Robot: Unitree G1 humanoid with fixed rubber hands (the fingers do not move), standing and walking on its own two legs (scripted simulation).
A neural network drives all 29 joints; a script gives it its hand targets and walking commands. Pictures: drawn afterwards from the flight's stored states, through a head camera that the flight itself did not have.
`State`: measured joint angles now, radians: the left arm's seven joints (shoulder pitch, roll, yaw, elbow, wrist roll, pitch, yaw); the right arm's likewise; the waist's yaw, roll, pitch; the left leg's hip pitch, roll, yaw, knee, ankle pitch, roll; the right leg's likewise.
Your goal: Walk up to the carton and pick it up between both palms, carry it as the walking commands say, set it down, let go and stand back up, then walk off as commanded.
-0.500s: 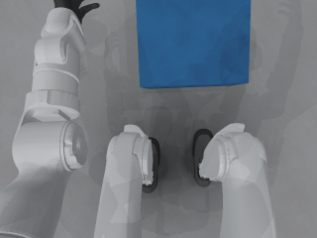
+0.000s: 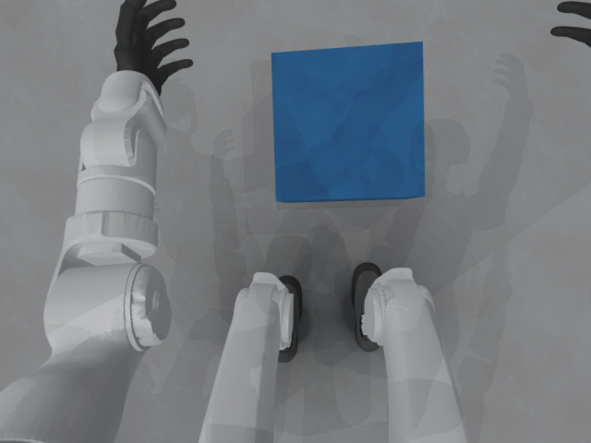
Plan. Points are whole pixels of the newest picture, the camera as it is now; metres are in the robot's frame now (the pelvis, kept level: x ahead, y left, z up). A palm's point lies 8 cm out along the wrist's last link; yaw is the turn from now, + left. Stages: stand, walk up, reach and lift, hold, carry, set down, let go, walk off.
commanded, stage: set down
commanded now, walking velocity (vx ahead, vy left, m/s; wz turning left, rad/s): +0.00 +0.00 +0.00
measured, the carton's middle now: (345, 132) +0.54 -0.05 -0.48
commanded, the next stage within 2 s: let go in 0.42 s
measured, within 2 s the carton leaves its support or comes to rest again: neither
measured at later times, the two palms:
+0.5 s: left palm (79, 29) +0.53 +0.18 +0.02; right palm out of the picture +0.52 -0.30 +0.03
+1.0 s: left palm out of the picture +0.37 +0.22 +0.10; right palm out of the picture +0.36 -0.27 +0.10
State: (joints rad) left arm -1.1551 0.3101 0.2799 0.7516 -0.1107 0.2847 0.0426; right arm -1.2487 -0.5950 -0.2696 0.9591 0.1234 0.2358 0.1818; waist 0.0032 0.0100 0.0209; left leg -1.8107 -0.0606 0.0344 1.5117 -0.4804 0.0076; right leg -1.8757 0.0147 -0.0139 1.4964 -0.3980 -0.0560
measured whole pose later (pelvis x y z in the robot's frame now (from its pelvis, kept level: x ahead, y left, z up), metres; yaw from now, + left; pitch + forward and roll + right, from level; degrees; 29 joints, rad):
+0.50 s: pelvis +0.03 -0.01 +0.11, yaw -1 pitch +42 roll +3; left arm -1.03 0.23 0.35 0.81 0.01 0.21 0.00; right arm -1.12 -0.49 -0.33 0.98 -0.01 0.17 0.18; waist 0.01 0.01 -0.02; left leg -1.40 -0.06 0.00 1.00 -0.32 0.00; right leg -1.47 0.03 0.00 1.00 -0.26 -0.06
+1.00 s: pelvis +0.08 -0.01 +0.18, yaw -2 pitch +22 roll +1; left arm -0.16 0.23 0.12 0.53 -0.03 0.07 -0.06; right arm -0.21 -0.29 -0.13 0.58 0.03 0.06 0.08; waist 0.00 0.00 -0.05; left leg -0.78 -0.05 -0.03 0.71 -0.32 0.01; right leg -0.83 0.05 0.00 0.70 -0.26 -0.05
